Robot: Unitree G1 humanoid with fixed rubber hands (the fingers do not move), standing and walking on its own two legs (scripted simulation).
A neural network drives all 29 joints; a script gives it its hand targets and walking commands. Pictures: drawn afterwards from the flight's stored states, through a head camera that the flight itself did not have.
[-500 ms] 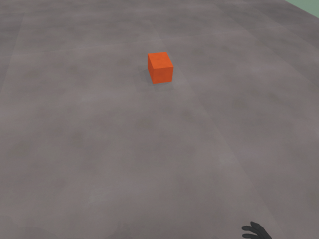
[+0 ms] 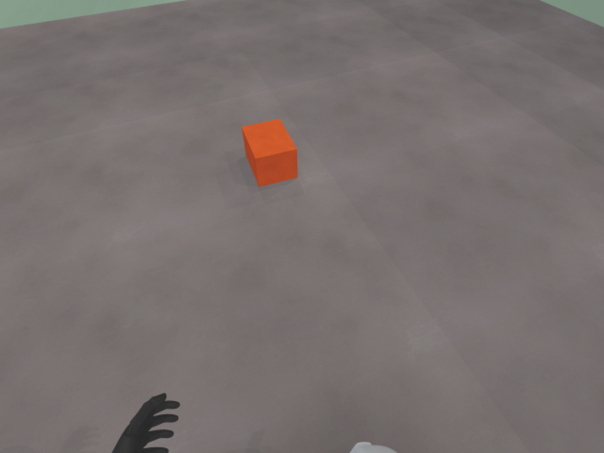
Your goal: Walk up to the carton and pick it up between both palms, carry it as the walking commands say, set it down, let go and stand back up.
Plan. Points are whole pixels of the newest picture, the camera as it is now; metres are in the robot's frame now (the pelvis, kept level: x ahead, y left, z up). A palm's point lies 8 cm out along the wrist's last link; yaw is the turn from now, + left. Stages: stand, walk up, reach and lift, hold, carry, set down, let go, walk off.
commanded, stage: walk up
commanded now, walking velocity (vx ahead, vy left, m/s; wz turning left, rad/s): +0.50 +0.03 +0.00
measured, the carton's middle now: (269, 152) +1.52 +0.07 -0.67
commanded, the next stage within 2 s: none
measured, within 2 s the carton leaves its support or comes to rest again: neither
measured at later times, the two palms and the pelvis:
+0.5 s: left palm (84, 444) +0.19 +0.32 -0.11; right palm (433, 367) +0.25 -0.19 -0.08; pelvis +0.16 +0.06 +0.01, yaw +1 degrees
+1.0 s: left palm (167, 269) +0.46 +0.23 -0.08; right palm (455, 308) +0.35 -0.27 -0.11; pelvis +0.34 -0.02 +0.01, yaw +1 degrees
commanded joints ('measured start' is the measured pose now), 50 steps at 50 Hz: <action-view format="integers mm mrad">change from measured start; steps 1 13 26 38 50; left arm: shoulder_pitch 138 201 146 -104 230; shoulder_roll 107 163 33 11 112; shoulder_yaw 86 89 49 34 84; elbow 17 -13 16 -27 51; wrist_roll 30 38 33 15 34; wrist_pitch -39 -30 6 8 -49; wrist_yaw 30 33 5 -21 40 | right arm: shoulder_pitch -12 -284 76 12 -49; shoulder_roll -104 -72 -177 -200 -92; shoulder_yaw -83 -44 -80 -102 -81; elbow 3 -89 35 23 11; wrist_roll -34 -13 -14 -32 -34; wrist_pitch -7 -1 -57 -35 -2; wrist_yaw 16 64 -5 -2 28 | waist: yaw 69 137 42 3 107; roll -18 -158 205 246 -91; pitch -31 125 -90 83 -34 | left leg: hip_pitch -361 -258 291 150 -411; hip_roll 44 38 257 252 36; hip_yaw -49 94 -238 -108 -21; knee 208 -338 -688 -794 167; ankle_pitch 174 195 562 384 206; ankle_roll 33 -15 107 158 14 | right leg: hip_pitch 346 204 -212 -121 419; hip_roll -272 -269 -73 -66 -300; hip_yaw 386 211 71 -13 335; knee -412 -488 424 6 -377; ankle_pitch -139 -244 -119 -38 127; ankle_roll -27 -108 64 90 25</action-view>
